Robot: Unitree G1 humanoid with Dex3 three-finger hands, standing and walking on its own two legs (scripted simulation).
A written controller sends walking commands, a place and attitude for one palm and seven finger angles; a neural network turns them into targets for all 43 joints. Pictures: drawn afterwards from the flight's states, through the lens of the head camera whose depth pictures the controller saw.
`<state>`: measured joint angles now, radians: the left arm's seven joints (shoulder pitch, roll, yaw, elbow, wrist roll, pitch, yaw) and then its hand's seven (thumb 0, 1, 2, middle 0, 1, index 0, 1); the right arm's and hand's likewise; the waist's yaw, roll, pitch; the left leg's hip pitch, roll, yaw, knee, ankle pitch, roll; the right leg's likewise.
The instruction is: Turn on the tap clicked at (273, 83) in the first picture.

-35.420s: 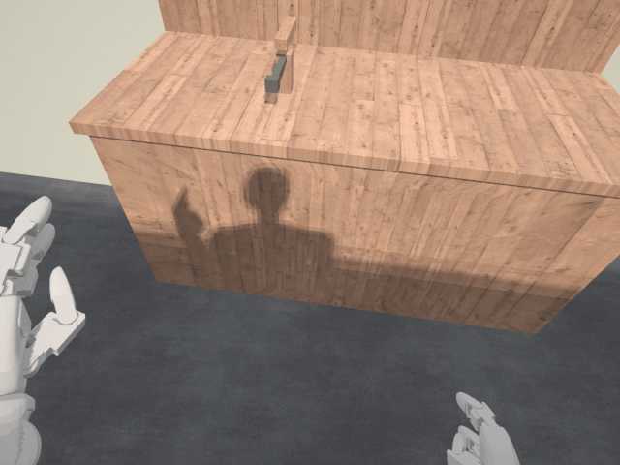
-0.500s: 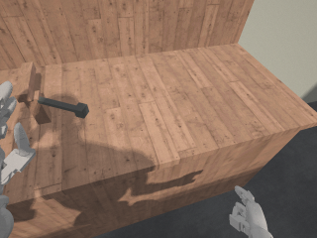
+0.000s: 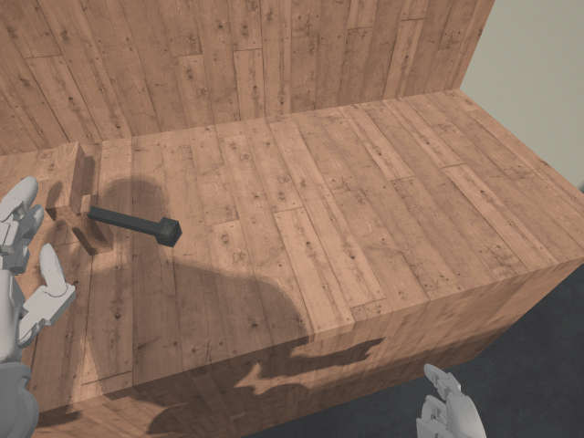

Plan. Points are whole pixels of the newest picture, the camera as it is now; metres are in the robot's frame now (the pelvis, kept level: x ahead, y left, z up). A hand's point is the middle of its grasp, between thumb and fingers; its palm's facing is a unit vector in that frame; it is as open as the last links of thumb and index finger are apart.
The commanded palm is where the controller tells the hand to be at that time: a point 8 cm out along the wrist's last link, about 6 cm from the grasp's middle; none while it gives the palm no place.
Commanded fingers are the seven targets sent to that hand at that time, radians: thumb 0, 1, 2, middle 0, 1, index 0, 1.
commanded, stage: come to a stop and stand still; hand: left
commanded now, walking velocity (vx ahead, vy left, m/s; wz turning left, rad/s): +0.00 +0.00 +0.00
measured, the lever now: (168, 232) +0.36 +0.21 +0.08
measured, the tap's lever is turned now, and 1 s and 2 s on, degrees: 57 57 57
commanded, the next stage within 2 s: look again from close up in 0.36 s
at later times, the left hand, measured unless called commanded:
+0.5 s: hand (63, 261) +0.24 +0.26 +0.17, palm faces +0.43 -0.79 -0.43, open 7.4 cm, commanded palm +0.17 +0.28 +0.17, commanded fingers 0.00 0.90 0.90 -0.20 -0.30 -0.20 -0.30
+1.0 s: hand (43, 277) +0.22 +0.27 +0.17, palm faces +0.38 -0.83 -0.40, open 7.4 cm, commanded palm +0.17 +0.30 +0.17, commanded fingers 0.00 0.90 0.90 -0.20 -0.30 -0.20 -0.30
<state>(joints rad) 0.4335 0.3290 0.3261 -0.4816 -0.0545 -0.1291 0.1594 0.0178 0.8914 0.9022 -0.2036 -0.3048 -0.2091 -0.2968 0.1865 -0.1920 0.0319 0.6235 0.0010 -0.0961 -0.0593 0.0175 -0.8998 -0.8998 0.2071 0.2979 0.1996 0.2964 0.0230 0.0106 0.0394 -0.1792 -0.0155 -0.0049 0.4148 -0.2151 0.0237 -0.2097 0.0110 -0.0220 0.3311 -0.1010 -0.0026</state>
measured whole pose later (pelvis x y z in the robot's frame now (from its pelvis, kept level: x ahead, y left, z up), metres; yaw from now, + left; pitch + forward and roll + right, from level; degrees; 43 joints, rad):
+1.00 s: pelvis +0.00 +0.02 -0.01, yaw -1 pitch -2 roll -1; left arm 0.39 0.40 0.42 -0.50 -0.06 -0.25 0.08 0.02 0.89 0.90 -0.21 -0.31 -0.21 -0.30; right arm 0.22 -0.21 0.01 0.59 0.02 -0.15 -0.02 0.02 -0.90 -0.90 0.20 0.30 0.20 0.30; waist 0.05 -0.03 0.12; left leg -0.20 -0.03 0.03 0.49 -0.26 0.05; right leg -0.24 -0.01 0.01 0.42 -0.14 0.02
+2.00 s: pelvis -0.16 -0.03 -0.02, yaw +0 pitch -3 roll +0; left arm 0.42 0.38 0.41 -0.49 -0.06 -0.19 0.08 0.01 0.89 0.90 -0.21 -0.31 -0.21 -0.30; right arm 0.18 -0.17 -0.01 0.64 0.03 -0.10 0.01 0.02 -0.90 -0.90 0.21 0.30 0.20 0.30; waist -0.01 -0.02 0.11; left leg -0.43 0.00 0.01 1.07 -0.40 -0.01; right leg -0.36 0.00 -0.06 0.62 -0.22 -0.05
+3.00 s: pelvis -0.27 +0.04 -0.03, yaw -2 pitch -1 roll -1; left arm 0.50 0.45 0.48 -0.56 -0.06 -0.18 0.08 0.01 0.89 0.90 -0.21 -0.31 -0.21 -0.30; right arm 0.27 -0.17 -0.03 0.58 0.02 -0.02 0.04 0.02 -0.90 -0.90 0.20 0.30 0.20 0.30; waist 0.00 -0.08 0.09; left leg -0.55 0.04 -0.03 1.27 -0.37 0.02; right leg -0.41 0.04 -0.08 0.72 -0.30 -0.08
